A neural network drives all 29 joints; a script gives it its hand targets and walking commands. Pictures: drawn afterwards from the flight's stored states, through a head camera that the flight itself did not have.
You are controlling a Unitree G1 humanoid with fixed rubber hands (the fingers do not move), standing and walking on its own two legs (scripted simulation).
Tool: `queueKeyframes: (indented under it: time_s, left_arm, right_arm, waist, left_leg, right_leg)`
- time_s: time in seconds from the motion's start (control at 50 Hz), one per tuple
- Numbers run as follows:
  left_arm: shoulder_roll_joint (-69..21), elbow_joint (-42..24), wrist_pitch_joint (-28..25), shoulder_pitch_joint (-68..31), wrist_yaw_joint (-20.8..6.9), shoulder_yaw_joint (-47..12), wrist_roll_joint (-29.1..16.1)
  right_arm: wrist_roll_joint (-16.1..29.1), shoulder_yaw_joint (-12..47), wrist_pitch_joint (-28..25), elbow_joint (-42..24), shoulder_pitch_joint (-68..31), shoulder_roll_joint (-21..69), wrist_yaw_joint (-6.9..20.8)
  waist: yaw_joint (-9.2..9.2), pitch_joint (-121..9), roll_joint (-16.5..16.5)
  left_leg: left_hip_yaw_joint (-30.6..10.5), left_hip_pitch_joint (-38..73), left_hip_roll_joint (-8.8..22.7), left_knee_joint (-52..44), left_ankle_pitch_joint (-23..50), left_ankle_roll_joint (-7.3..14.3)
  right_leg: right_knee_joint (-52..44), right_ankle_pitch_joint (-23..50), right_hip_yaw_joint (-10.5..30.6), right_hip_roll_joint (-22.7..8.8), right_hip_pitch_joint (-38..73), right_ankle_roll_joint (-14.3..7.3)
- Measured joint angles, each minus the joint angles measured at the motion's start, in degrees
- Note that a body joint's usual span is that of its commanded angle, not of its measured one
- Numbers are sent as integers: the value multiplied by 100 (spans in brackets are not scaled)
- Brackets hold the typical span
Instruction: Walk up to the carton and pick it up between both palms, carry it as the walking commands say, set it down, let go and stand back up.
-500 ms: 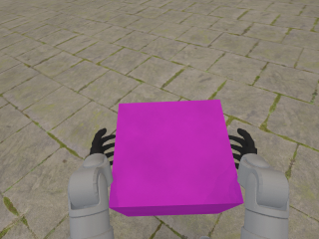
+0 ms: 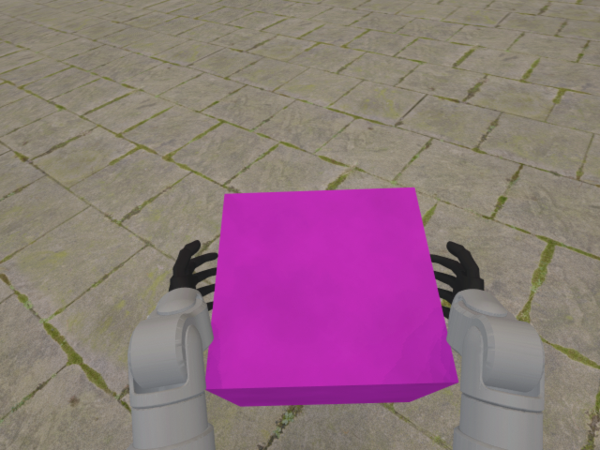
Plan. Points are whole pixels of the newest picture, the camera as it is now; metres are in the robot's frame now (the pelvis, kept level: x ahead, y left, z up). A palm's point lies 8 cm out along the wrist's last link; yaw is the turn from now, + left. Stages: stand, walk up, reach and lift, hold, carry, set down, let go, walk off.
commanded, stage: carry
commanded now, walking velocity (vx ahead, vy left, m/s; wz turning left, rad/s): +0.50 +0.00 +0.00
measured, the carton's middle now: (322, 303) +0.32 +0.00 +0.02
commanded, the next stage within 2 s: none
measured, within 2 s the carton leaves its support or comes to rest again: neither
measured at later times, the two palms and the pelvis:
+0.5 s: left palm (266, 139) +0.62 +0.10 +0.12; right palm (446, 142) +0.62 -0.23 +0.09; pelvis +0.34 -0.07 +0.03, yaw +0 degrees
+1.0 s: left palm (288, 73) +0.97 +0.08 +0.09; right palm (420, 74) +0.96 -0.25 +0.07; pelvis +0.69 -0.08 +0.01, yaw -4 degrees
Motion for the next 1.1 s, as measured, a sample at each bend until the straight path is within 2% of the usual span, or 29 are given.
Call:
queueKeyframes:
  time_s: [0.02,0.04,0.06,0.1,0.12,0.14,0.18,0.22,0.26,0.28,0.3,0.36,0.42,0.46,0.58,0.66,0.76,0.78,0.8,0.82,0.86,0.88,0.9,0.94,1.0,1.02,1.04,1.06,1.1]
  left_arm:
    - [40,39,5,7,-23,7,0]
    - [72,89,16,21,-40,14,-1]
    - [106,133,27,20,-56,14,-1]
    - [161,130,41,20,-70,14,0]
    - [163,126,44,20,-73,15,0]
    - [165,123,46,19,-75,15,-1]
    - [166,118,44,19,-76,15,-1]
    - [167,116,41,21,-78,15,-2]
    - [166,118,38,27,-78,14,-8]
    - [156,120,32,39,-69,13,-13]
    - [121,119,21,47,-39,13,-15]
    - [18,119,-65,43,40,13,-15]
    - [17,119,-67,42,40,22,-15]
    - [16,119,-66,41,40,23,-15]
    - [14,119,-63,42,41,22,-15]
    - [13,118,-63,43,41,22,-15]
    - [12,119,-33,49,41,23,-15]
    - [28,121,-15,49,33,25,-15]
    - [76,125,-1,57,-4,32,-15]
    - [111,129,5,57,-43,33,-15]
    - [176,128,-4,56,-106,33,-15]
    - [182,125,-6,56,-113,34,-15]
    - [184,122,4,57,-113,34,-15]
    - [186,116,27,57,-113,34,-16]
    - [185,112,30,61,-113,34,-16]
    - [183,112,29,64,-113,34,-16]
    - [178,116,26,71,-110,33,-17]
    - [157,116,26,80,-92,33,-18]
    - [38,115,-15,79,11,33,-18]
  right_arm:
    - [0,6,-36,70,24,17,17]
    - [0,9,-47,161,20,17,37]
    - [0,15,-49,223,6,17,36]
    - [0,54,-52,273,-32,24,16]
    - [-1,57,-51,273,-32,26,9]
    - [-1,57,-49,272,-33,28,6]
    - [-1,57,-52,271,-33,31,3]
    - [-2,57,-55,270,-31,31,4]
    - [-1,62,-55,270,-29,26,0]
    - [-1,64,-53,269,-25,23,-7]
    - [-1,64,-53,267,-24,11,-21]
    - [-1,65,-113,254,-13,-53,4]
    - [-1,64,-108,253,-14,-54,19]
    - [-1,64,-105,251,-15,-55,19]
    - [-1,64,-102,250,-13,-55,18]
    - [-1,64,-100,248,-13,-57,18]
    - [-1,64,-66,246,-10,-57,13]
    - [-1,65,-59,252,-1,-41,9]
    - [-1,64,-72,263,19,10,-8]
    - [-1,70,-69,263,14,21,-9]
    - [-1,100,-56,264,-30,24,-21]
    - [-1,105,-53,264,-36,26,-26]
    - [-2,105,-43,263,-36,28,-30]
    - [-2,105,-19,262,-36,31,-37]
    - [-2,105,-17,261,-34,31,-37]
    - [-2,108,-16,261,-34,29,-40]
    - [-2,112,-15,262,-32,25,-44]
    - [-2,112,-11,262,-25,20,-54]
    - [-2,111,-43,264,-12,-51,-34]
  waist:
    - [-8,1,-183]
    - [-20,19,-274]
    - [-25,51,-293]
    - [-18,222,-256]
    - [-11,337,-247]
    - [-6,453,-233]
    - [2,650,-235]
    - [7,765,-245]
    - [4,778,-247]
    - [2,736,-209]
    - [0,637,-101]
    - [-10,387,128]
    - [-12,364,126]
    - [-16,363,89]
    - [-18,439,7]
    - [-21,398,12]
    - [-25,129,-2]
    - [-29,80,-63]
    - [-39,83,-232]
    - [-49,106,-276]
    - [-50,202,-236]
    - [-43,286,-211]
    - [-35,389,-189]
    - [-26,589,-166]
    - [-18,734,-186]
    - [-19,731,-191]
    - [-23,698,-175]
    - [-22,605,-135]
    - [-31,368,58]
  left_leg:
    - [58,79,-106,105,32,116]
    - [80,136,-143,212,-169,159]
    - [74,182,-134,235,-367,170]
    - [76,351,-38,180,-621,168]
    - [83,504,-4,100,-691,136]
    - [89,693,32,-4,-743,59]
    - [98,1090,85,-161,-885,-72]
    - [105,1491,136,-196,-1123,-197]
    - [103,1932,148,-190,-1424,-345]
    - [96,2156,174,-167,-1593,-389]
    - [89,2275,263,-58,-1763,-366]
    - [2,1874,300,1148,-1818,-225]
    - [-1,1260,166,2425,-1823,-222]
    - [-7,794,101,2774,-1828,-206]
    - [-13,-418,94,2707,-1813,-155]
    - [-18,-666,88,1875,-1204,-122]
    - [-19,-168,-113,224,-227,-13]
    - [0,-7,-183,99,114,154]
    - [61,67,-271,250,40,267]
    - [64,99,-277,383,-199,292]
    - [58,198,-204,400,-545,297]
    - [65,304,-162,356,-643,289]
    - [72,459,-125,283,-710,247]
    - [83,841,-60,141,-848,106]
    - [91,1427,1,98,-1199,-92]
    - [91,1633,3,101,-1342,-161]
    - [82,1839,15,119,-1498,-220]
    - [75,1995,50,180,-1668,-242]
    - [-19,1912,138,657,-1768,-166]
  right_leg:
    - [468,-56,-11,-145,-79,22]
    - [1345,163,7,-215,-418,66]
    - [2526,447,55,-189,-975,127]
    - [4645,290,161,-54,-2188,133]
    - [5184,251,172,-40,-2708,133]
    - [5287,242,182,-44,-3151,133]
    - [4712,232,204,-85,-3839,133]
    - [3305,308,211,-152,-4119,133]
    - [1930,1081,205,-216,-4076,124]
    - [1836,1907,176,-215,-3971,96]
    - [1896,2248,101,-171,-3859,33]
    - [1804,1416,-77,-83,-3504,-146]
    - [1334,1344,-149,-85,-3027,-248]
    - [1017,1288,-175,-83,-2725,-244]
    - [265,975,-193,-64,-1613,-218]
    - [-120,626,-177,-38,-712,-147]
    - [-118,18,-158,-19,143,-3]
    - [178,-121,-155,-67,195,39]
    - [801,-131,-160,-220,42,74]
    - [1840,294,-126,-272,-410,139]
    - [4163,188,145,-121,-1689,193]
    - [5000,106,206,-72,-2300,194]
    - [5433,66,220,-69,-2836,195]
    - [5204,53,257,-101,-3663,195]
    - [3215,266,275,-229,-4156,195]
    - [2482,666,273,-273,-4139,195]
    - [2133,1385,260,-288,-4083,186]
    - [2089,2039,219,-280,-3961,127]
    - [2099,1782,54,-200,-3754,-122]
